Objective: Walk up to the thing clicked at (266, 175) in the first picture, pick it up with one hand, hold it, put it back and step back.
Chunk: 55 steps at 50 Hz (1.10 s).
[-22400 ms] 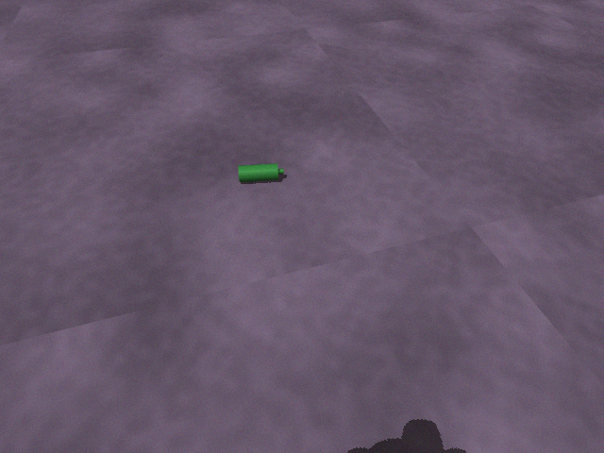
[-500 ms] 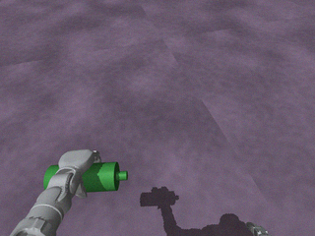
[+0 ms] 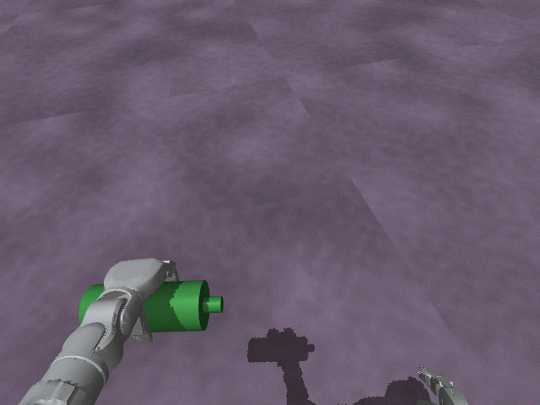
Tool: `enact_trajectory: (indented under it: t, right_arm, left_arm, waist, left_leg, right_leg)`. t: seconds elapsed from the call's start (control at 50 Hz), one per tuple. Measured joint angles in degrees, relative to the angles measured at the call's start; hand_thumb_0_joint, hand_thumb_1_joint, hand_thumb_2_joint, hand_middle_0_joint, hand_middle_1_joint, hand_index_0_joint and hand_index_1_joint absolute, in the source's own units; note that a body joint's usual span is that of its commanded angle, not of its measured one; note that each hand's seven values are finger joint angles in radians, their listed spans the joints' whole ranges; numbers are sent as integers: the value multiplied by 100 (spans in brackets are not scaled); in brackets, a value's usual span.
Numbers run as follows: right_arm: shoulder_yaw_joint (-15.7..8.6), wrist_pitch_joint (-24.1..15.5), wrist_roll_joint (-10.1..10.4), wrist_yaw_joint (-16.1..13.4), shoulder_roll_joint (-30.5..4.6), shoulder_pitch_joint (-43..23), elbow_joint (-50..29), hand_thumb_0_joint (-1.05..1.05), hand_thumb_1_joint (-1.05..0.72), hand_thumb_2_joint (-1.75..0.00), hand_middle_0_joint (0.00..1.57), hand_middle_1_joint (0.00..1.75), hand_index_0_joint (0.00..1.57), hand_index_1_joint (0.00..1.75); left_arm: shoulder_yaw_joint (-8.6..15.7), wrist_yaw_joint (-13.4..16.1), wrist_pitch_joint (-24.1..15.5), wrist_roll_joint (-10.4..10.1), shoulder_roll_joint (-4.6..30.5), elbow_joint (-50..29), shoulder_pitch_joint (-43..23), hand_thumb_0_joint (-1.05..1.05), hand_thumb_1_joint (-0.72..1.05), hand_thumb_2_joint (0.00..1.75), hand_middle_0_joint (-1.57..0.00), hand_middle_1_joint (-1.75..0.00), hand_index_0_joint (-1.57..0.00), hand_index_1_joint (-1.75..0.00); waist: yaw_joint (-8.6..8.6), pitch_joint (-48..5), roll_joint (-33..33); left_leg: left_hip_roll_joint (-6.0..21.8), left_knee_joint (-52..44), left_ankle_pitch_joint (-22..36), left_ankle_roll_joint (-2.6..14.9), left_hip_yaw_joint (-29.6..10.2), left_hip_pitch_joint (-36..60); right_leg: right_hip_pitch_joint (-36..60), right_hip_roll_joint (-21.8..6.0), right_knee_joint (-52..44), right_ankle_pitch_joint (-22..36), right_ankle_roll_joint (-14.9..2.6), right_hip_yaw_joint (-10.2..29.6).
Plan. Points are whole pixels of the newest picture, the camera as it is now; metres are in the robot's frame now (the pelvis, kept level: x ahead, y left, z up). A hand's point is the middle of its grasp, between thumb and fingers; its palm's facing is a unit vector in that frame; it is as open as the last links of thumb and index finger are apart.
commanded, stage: hold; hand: left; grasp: from above
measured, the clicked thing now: (157, 306) +0.30 +0.21 -0.06
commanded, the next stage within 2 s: crouch in 0.74 s
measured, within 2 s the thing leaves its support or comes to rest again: neither
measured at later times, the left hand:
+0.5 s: hand (146, 302) +0.29 +0.22 -0.03, palm faces -0.44 -0.06 -0.90, open 10.9 cm
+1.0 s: hand (146, 299) +0.31 +0.22 -0.04, palm faces -0.46 -0.07 -0.89, open 10.9 cm
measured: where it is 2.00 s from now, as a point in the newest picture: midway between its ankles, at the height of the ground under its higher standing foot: outside the picture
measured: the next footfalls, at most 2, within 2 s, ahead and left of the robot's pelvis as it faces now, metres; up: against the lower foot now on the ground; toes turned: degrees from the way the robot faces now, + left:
none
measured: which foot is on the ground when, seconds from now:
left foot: down 0.00-1.00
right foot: down 0.00-1.00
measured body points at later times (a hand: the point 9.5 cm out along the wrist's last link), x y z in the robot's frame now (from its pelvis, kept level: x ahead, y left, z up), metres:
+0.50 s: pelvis +0.00 +0.00 +0.00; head +0.01 -0.02 +0.45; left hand +0.31 +0.22 +0.02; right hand +0.15 -0.25 -0.11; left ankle +0.02 +0.12 -0.74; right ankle +0.02 -0.12 -0.74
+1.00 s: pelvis +0.02 +0.00 +0.00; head +0.03 -0.02 +0.45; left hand +0.33 +0.23 +0.01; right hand +0.16 -0.25 -0.11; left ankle +0.02 +0.12 -0.74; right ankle +0.02 -0.12 -0.74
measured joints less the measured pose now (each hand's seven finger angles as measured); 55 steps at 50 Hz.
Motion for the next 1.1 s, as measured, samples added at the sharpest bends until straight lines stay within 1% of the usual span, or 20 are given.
enact_trajectory:
  t: [0.1,0.16,0.32,0.46,0.52,0.62,0.8,0.96,1.02,1.1]
  right_arm:
    - [31,-3,10,-23,5,-25,-13,1,-90,-89,20,30,20,29]
    - [53,-5,17,-30,12,-50,-28,1,-90,-90,20,30,20,29]
    - [77,-11,4,-40,37,-132,-26,1,-91,-90,20,30,20,29]
    - [64,1,6,-39,36,-143,29,1,-91,-90,20,30,20,29]
    - [52,12,14,-31,44,-141,15,1,-91,-90,20,30,20,29]
    - [35,23,21,-36,41,-107,15,1,-91,-90,20,30,20,29]
    - [15,50,21,-36,36,-100,39,1,-91,-90,20,30,20,29]
    - [-18,76,26,0,53,-77,7,1,-90,-90,20,30,20,29]
    - [-28,97,18,15,56,-62,-13,1,-90,-90,20,30,20,30]
    - [-42,113,-25,45,64,-70,-13,1,-89,-89,20,30,20,30]
  left_arm:
    - [-31,-80,8,-55,10,-97,27,0,-9,49,-61,-58,-64,-59]
    - [-9,-100,2,-72,1,-157,43,0,-9,49,-60,-59,-64,-59]
    - [-34,-121,-8,-20,-12,-186,44,0,-9,50,-59,-60,-63,-61]
    - [-9,-25,39,-2,-44,-174,14,0,-10,51,-59,-62,-62,-62]
    - [15,-46,68,17,-37,-173,40,-1,-10,52,-59,-62,-62,-63]
    - [-25,-115,34,5,-10,-199,74,-1,-10,52,-58,-62,-62,-63]
    - [-9,-9,44,27,-22,-236,70,-1,-11,53,-59,-63,-62,-63]
    - [47,-5,42,46,-17,-115,50,-1,-11,53,-58,-63,-62,-64]
    - [51,89,-18,68,-43,-31,107,-1,-11,53,-58,-63,-62,-64]
    - [60,423,-137,216,-119,331,75,-1,-10,53,-59,-61,-62,-62]
  waist:
    - [12,26,27]
    - [24,50,27]
    - [32,104,2]
    - [43,79,1]
    - [31,74,-4]
    - [40,78,-9]
    - [42,77,-13]
    - [13,52,-24]
    - [-8,54,-45]
    - [-57,65,-112]
  left_leg:
    - [-5,-64,41,1,-5,70]
    - [-6,-105,65,-1,-1,100]
    - [-11,-157,94,-9,-8,124]
    - [-9,-185,84,-10,-19,149]
    - [-9,-201,79,-11,-11,154]
    - [-9,-215,62,-9,-18,170]
    - [-21,-244,28,2,-18,204]
    - [-26,-228,-15,8,-23,183]
    - [-29,-189,-41,8,-34,141]
    - [-37,-7,-102,4,-73,-84]
  right_leg:
    - [66,-3,-52,31,1,-5]
    - [90,-3,-80,49,-1,-1]
    - [103,-7,-106,62,-9,-7]
    - [140,-4,-149,57,-10,-17]
    - [139,-4,-158,51,-10,-9]
    - [164,-4,-187,39,-8,-15]
    - [207,-14,-234,15,6,-14]
    - [197,-19,-237,-21,12,-18]
    - [162,-23,-203,-48,12,-29]
    - [-46,-34,-24,-123,10,-66]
